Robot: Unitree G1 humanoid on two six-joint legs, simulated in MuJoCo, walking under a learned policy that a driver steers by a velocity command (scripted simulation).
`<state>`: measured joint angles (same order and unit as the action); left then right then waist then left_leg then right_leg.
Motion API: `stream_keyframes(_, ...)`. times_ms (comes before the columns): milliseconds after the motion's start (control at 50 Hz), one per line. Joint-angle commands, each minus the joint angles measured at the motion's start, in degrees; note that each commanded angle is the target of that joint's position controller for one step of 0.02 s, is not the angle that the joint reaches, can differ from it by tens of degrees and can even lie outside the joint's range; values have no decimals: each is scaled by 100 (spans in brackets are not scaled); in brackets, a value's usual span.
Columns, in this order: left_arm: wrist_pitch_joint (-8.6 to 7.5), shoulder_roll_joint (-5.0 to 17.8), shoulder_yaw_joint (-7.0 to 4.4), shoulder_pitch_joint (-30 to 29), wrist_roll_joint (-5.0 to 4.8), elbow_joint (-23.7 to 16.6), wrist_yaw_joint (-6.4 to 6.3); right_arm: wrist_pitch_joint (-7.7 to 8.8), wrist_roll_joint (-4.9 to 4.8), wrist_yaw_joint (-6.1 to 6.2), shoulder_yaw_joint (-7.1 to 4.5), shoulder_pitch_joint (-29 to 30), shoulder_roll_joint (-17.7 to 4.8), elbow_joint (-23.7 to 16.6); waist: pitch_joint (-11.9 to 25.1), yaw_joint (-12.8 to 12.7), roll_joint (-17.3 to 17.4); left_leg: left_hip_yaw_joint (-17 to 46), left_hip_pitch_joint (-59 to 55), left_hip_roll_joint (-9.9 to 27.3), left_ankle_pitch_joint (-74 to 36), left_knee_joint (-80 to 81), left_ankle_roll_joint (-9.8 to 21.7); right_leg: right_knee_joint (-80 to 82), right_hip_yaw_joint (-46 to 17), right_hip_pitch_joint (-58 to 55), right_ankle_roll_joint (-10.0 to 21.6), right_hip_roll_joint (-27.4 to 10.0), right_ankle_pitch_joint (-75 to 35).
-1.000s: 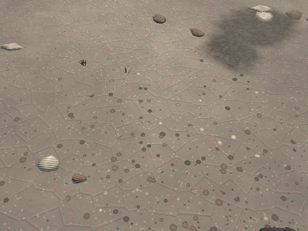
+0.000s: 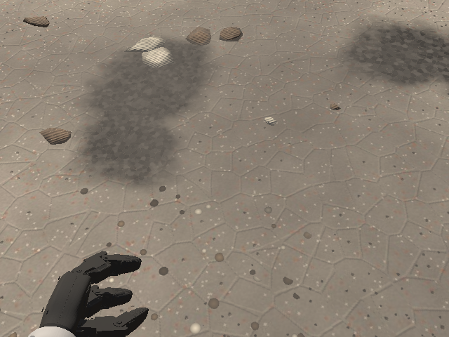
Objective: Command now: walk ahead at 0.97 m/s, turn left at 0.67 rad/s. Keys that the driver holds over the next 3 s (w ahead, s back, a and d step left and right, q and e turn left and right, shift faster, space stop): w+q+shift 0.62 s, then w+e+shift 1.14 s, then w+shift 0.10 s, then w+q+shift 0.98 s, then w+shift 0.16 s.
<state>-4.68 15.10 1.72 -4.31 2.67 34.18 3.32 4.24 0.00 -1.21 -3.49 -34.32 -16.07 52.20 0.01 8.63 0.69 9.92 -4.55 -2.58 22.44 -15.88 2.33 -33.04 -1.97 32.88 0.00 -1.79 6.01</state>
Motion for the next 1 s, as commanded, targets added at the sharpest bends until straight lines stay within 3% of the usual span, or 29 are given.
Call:
stream_keyframes(20, -40, 1076, -483, 1990, 57, 337, -272, 142, -44, -13, -298, 909, -1330, -554, 752, -1689, -98, 377, 2495, 493, -4057, -2143, 537, 105, 274, -4123, 149, 226, 414)
stream_keyframes(40, -45, 1562, -654, 3120, 166, 405, -424, 189, -53, -12, -184, 1054, -891, -711, 1513, -2183, -601, 22, 3346, 125, -2530, -4080, 418, 409, -1120, -5285, 335, -1127, 2397)
stream_keyframes(60, 3, 1942, -731, 3180, 280, 429, -447, 143, -269, 35, 4, 576, -109, -991, 2168, -1694, -1883, -385, 4521, -222, 575, -5772, 346, 1629, -4012, -5800, 724, -2679, 4449)
stream_keyframes(80, 49, 1511, -693, 2561, 135, 382, -456, 26, -127, 77, -22, 993, -480, -979, 1342, -1516, -1306, -470, 5039, 146, -34, -6237, 415, 2052, -4358, -4939, 775, -2425, 4630)
stream_keyframes(120, 3, 813, -543, 2060, 75, 459, -393, -96, 42, -28, -61, 1519, -556, -949, 277, -1280, -450, -539, 4980, 625, -687, -5924, 386, 1923, -2423, -3772, 680, -1908, 2593)
stream_keyframes(180, -135, 493, -464, 2280, -53, 816, -352, -324, 155, -193, -10, 1832, -242, -1079, -219, -1007, -717, -611, 4934, 896, -780, -5715, 286, 2111, -883, -3163, 447, -1479, 903)
stream_keyframes(260, -282, 391, -436, 2340, -133, 1100, -293, -416, 186, -346, 104, 2756, -134, -1618, -523, -814, -603, -923, 5257, 917, -1597, -5219, 275, 2411, 533, -2980, 331, -1269, -1026)
stream_keyframes(320, -319, 634, -476, 2295, -109, 1212, -341, -398, 159, -471, 208, 3446, -205, -1921, -806, -755, -382, -1492, 4578, 760, -2239, -3682, 439, 2751, 1405, -2720, 208, -1010, -1811)
stream_keyframes(360, -299, 850, -504, 2604, -105, 1315, -389, -383, 157, -502, 237, 3669, -268, -1927, -770, -789, -210, -2125, 3820, 265, -2327, -2964, 640, 2460, 1782, -2978, 86, -899, -4184)
stream_keyframes(400, -179, 1278, -600, 2719, -94, 1280, -489, -374, 151, -444, 179, 3091, -500, -1736, -235, -377, -561, -2266, 2957, -146, -1963, -2781, 812, 1368, 1782, -3497, 12, -1098, -6486)
stream_keyframes(420, -74, 1459, -651, 2564, -69, 1216, -527, -361, 148, -386, 89, 2301, -722, -1515, 218, 84, -671, -2175, 2078, -310, -1720, -2796, 930, 288, 1713, -3457, 35, -1211, -7019)
stream_keyframes(440, 19, 1562, -682, 2266, -46, 1086, -538, -348, 153, -301, -53, 1082, -987, -1151, 754, 653, -721, -1847, 759, -359, -1520, -2659, 1138, -1195, 1556, -3006, 126, -1307, -6909)
stream_keyframes(460, 71, 1456, -677, 2189, 1, 1050, -474, -350, 128, -150, -233, 229, -1263, -790, 1080, 860, -273, -1340, -694, -292, -1257, -2280, 1308, -3210, 1518, -1932, 123, -931, -4255)
stream_keyframes(480, 17, 682, -482, 2169, 75, 858, -348, -435, 25, 0, -375, 702, -1721, -810, 628, 209, 1145, 109, -1107, 573, -1418, -2210, 1518, -5474, 1418, -134, -18, 145, 1834)
stream_keyframes(500, -95, 790, -451, 2521, -98, 175, -356, -496, 197, 4, -470, 1044, -2293, -1154, 1754, -257, 1422, 3205, -2516, 1643, -780, -994, 2671, -6596, 196, 1607, -161, 450, 2342)
stream_keyframes(520, -236, 1063, -435, 1964, -51, 105, -356, -509, 152, 67, -483, 924, -2011, -1210, 1504, -5, 346, 3758, -2142, 1780, 73, -91, 2541, -6157, -351, 1976, -114, 113, 1746)
stream_keyframes(540, -293, 1068, -403, 1835, -65, 129, -355, -458, 134, 121, -412, 1101, -1676, -1091, 504, -314, -199, 3390, -1081, 1635, -53, 191, 2292, -5457, -344, 1876, -95, -128, 1428)
stream_keyframes(560, -260, 1000, -376, 1699, 13, 162, -371, -363, 123, 146, -357, 1284, -1488, -1029, 33, -611, -593, 2890, -124, 1377, -655, 211, 2121, -4922, -310, 1461, -149, -312, 1457)
stream_keyframes(600, -5, 883, -330, 1994, 191, 243, -355, -186, 86, 176, -228, 1590, -1247, -1060, -276, -1101, -616, 2041, 1247, 924, -1567, 232, 2007, -4215, -310, 646, -326, -506, 1705)
stream_keyframes(680, 125, 368, -140, 1031, 110, -144, -191, 101, 44, 117, -123, 1578, -927, -902, -707, -1016, -348, 678, 2563, 264, -2203, 751, 1598, -1854, 244, -97, -353, -702, 254)
stream_keyframes(740, 71, 212, -92, 489, -139, -183, -92, 282, -83, -13, -125, 1128, -951, -711, -578, -534, -68, 214, 2250, 370, -3172, 1221, 1162, -454, 558, -992, 86, -475, -1967)
stream_keyframes(800, 70, 524, -216, 285, -164, -148, -113, 296, 24, 35, -132, 870, -1142, -502, -520, -419, 2, -209, 525, 696, -4813, 1067, 853, 199, 750, -602, 471, -160, -1722)
stream_keyframes(840, 62, 800, -347, 718, -137, 9, -129, 225, 155, 148, -178, 850, -1386, -428, -50, -740, 319, -536, -339, 944, -7060, 194, 630, 160, 915, -919, 659, 331, -767)
stream_keyframes(880, 120, 1123, -540, 2625, -214, 611, -207, 45, 390, 263, -202, 1250, -1464, -481, 769, -1736, 537, -900, -277, 1068, -8263, -2145, 477, 16, 917, -2445, 859, 714, 135)
stream_keyframes(900, 174, 1364, -680, 3804, -193, 941, -277, 5, 426, 298, -167, 1579, -1375, -575, 1112, -2368, 317, -1160, 796, 841, -7318, -4196, 384, -71, 502, -3755, 1064, 426, 720)
stream_keyframes(920, 209, 1986, -857, 3960, -49, 1025, -310, 90, 228, 177, 45, 1134, -498, -892, 1408, -1736, -1514, -1199, 3439, -160, -2155, -7011, -28, 67, -2373, -5419, 2016, -994, 1882)
stream_keyframes(940, 260, 1654, -823, 3494, -162, 1024, -210, 253, 210, 116, 123, 1126, -587, -1017, 1757, -1495, -1651, -573, 4669, -552, 79, -7517, -29, 1632, -5070, -5687, 2391, -1480, 2412)
stream_keyframes(980, 221, 1174, -768, 2823, -209, 945, -175, 359, 269, 112, 202, 2061, -847, -1236, 542, -1321, 47, -244, 4798, 270, -737, -6700, 53, 1858, -3825, -4188, 2093, -1256, 2124)
stream_keyframes(1000, 208, 969, -704, 2812, -197, 1053, -194, 333, 336, 98, 231, 2344, -776, -1330, 70, -1155, 374, -340, 4505, 439, -729, -6186, 39, 1966, -3209, -3320, 1836, -906, 1640)
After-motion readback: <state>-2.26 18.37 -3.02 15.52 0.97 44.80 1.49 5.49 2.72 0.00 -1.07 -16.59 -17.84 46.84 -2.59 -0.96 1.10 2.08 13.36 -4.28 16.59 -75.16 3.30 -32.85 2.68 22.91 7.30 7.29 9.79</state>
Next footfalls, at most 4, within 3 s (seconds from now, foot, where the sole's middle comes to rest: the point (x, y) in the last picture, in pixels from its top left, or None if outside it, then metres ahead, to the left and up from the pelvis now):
0.04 right None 0.20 -0.14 -0.77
0.48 left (166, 311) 0.58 0.13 -0.77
0.90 right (124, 194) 1.03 0.25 -0.77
1.34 left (36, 144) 1.34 0.60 -0.77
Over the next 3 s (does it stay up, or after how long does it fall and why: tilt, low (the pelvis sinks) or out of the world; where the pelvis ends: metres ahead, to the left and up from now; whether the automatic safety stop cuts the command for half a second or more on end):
stays up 2.75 0.47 -0.01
